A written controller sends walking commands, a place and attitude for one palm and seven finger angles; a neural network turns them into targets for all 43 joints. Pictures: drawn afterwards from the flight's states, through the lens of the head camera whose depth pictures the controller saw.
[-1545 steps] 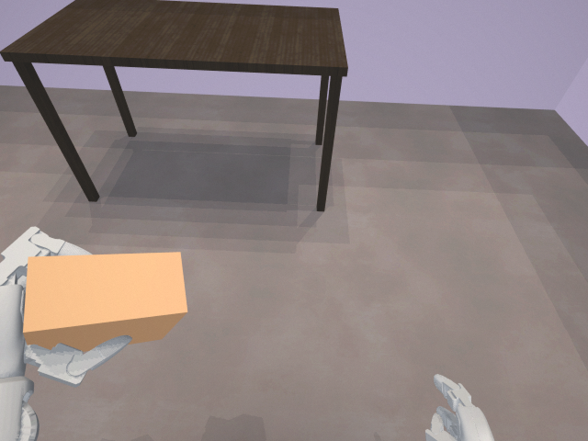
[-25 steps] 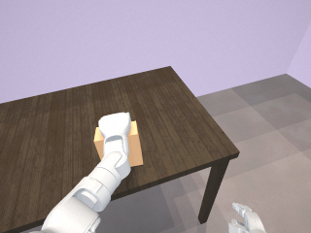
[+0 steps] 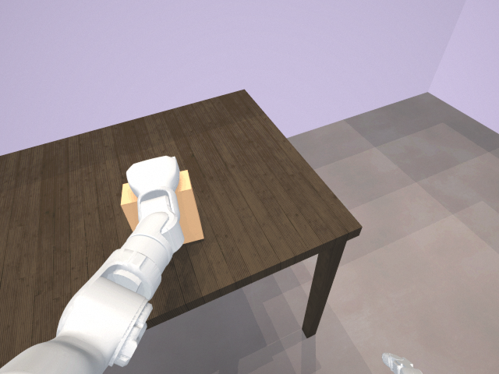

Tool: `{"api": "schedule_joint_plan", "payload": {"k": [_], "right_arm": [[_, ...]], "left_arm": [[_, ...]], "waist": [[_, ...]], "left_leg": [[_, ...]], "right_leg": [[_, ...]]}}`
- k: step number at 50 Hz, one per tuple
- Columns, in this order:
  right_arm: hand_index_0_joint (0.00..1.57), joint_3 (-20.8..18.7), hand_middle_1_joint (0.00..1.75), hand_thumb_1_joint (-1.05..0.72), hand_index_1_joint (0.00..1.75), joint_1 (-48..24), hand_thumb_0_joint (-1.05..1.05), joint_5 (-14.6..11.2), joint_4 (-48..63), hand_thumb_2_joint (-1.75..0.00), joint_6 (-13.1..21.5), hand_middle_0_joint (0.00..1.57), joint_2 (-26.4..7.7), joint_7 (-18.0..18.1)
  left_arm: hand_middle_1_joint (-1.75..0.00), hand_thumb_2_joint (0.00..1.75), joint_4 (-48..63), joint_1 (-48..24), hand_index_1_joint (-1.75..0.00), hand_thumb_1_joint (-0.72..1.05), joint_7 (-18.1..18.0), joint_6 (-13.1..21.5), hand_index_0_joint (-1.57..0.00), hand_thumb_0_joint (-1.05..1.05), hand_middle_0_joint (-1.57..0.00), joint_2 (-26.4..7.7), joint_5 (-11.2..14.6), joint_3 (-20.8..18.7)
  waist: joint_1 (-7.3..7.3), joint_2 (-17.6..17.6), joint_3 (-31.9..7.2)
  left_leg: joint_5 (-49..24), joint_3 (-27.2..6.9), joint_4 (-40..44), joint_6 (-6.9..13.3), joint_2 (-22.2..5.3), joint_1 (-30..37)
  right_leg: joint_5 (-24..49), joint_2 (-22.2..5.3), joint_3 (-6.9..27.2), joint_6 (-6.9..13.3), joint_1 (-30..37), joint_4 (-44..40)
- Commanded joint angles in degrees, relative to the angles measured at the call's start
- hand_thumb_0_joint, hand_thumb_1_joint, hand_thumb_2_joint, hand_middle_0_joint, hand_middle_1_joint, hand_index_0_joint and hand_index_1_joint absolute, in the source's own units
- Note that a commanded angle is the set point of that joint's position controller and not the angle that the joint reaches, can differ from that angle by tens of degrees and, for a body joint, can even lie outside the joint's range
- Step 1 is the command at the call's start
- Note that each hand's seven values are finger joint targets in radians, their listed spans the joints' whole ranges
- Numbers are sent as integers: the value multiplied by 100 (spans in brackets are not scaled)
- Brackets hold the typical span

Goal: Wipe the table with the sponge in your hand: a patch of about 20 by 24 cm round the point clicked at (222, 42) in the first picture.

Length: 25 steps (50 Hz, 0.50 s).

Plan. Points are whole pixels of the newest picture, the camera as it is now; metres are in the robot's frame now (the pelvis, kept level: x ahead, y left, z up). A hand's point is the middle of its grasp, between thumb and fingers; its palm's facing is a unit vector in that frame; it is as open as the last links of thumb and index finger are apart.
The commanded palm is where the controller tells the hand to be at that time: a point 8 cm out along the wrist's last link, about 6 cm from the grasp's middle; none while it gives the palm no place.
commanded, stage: wipe forward along the third lane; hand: left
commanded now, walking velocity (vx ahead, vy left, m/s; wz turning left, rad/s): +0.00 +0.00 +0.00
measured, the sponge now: (167, 220) +0.41 +0.18 +0.00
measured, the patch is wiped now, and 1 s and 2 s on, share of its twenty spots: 0.95 1.00 1.00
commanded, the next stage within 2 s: wipe back along the third lane in 0.70 s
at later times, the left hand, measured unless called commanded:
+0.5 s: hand (157, 181) +0.46 +0.19 +0.06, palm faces -0.09 -0.03 -1.00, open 10.6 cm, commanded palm +0.45 +0.21 +0.09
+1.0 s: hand (153, 169) +0.50 +0.21 +0.05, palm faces -0.06 -0.02 -1.00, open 10.6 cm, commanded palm +0.46 +0.21 +0.09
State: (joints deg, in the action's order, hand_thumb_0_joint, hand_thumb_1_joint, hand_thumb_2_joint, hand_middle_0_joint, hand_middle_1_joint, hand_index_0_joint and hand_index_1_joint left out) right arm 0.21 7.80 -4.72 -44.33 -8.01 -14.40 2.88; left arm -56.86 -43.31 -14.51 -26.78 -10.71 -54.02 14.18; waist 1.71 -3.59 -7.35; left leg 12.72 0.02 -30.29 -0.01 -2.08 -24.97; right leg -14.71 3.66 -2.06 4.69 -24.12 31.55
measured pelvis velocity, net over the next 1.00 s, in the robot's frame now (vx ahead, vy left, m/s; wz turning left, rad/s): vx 0.02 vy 0.05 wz -0.04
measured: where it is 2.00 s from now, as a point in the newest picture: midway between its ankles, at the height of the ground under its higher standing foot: outside the picture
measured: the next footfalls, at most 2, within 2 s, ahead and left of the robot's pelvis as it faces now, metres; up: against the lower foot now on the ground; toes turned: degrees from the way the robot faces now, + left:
none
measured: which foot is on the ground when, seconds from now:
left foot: down 0.00-1.00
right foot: down 0.00-1.00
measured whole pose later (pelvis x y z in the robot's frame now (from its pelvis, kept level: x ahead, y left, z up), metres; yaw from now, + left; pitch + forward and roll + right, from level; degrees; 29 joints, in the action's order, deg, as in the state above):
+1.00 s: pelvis +0.02 +0.05 +0.00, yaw -2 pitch +14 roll -1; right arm -1.3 14.8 -3.0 -45.7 -6.2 -14.1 -0.1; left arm -67.3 -54.2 -17.8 -25.8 -14.4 -56.2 10.4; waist 5.5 -2.7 -9.3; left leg 15.4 2.2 -33.3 1.3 -1.2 -32.3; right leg -14.7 2.7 0.4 1.2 -30.0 30.3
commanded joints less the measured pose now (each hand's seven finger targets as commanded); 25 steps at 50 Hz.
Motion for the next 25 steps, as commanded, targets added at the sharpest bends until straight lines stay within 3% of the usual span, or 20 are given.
{"api": "schedule_joint_plan", "payload": {"k": [1,8,9,10,13,15,17,20,24,25], "right_arm": [[20,-193,30,-90,30,-541,0,17,776,-90,219,20,-640,1],[20,-186,30,-90,30,-387,0,23,714,-90,239,20,-696,-13],[20,-183,30,-90,30,-390,0,22,725,-90,250,20,-683,-6],[20,-185,30,-90,30,-392,0,9,713,-90,257,20,-696,2],[20,-189,30,-90,30,-277,0,34,659,-90,283,20,-706,0],[20,-196,30,-90,30,-261,0,36,664,-90,290,20,-713,4],[20,-206,30,-90,30,-151,0,45,641,-90,294,20,-721,-4],[20,-227,30,-90,30,-108,0,66,650,-90,288,20,-719,-37],[20,-213,30,-90,30,22,0,72,576,-90,290,20,-764,-43],[20,-218,30,-90,30,15,0,69,576,-90,314,20,-756,-37]], "left_arm": [[-160,130,338,-1810,-160,10,-218,1,-120,0,-120,-1190,-202,-313],[-160,130,179,-2070,-160,10,-251,32,-120,0,-120,-1438,-284,-400],[-160,130,208,-2179,-160,10,-242,27,-120,0,-120,-1330,-263,-292],[-160,130,208,-2326,-160,10,-233,42,-120,0,-120,-1559,-264,-484],[-160,130,49,-2505,-160,10,-239,27,-120,0,-120,-1452,-314,-332],[-160,130,4,-2535,-160,10,-228,36,-120,0,-120,-1628,-276,-517],[-160,130,-58,-2639,-160,10,-220,57,-120,0,-120,-1498,-340,-346],[-160,130,-54,-2615,-160,10,-223,97,-120,0,-120,-1548,-351,-490],[-160,130,-280,-2897,-160,10,-256,51,-120,0,-120,-1612,-379,-429],[-160,130,-257,-3006,-160,10,-243,72,-120,0,-120,-1675,-342,-523]], "waist": [[-8,1000,-1259],[87,886,-1195],[143,946,-1177],[118,908,-1223],[228,784,-1211],[179,870,-1419],[279,774,-1436],[216,714,-1694],[368,828,-1423],[354,840,-1503]], "left_leg": [[-127,149,165,285,244,181],[-138,163,141,285,235,62],[-68,177,156,293,230,58],[-86,128,172,287,228,33],[-81,177,120,297,211,85],[-201,136,108,298,215,40],[-247,178,55,303,212,69],[-474,165,28,294,210,104],[-303,197,17,299,202,-41],[-317,146,30,299,195,-58]], "right_leg": [[1012,-403,605,-346,904,-753],[1136,-411,607,-351,808,-731],[1039,-419,611,-374,776,-779],[988,-400,594,-355,778,-757],[1004,-406,563,-370,640,-746],[1188,-390,551,-366,788,-693],[1338,-399,534,-379,728,-651],[1680,-379,498,-347,836,-565],[1515,-378,471,-392,643,-603],[1490,-363,457,-382,656,-590]]}}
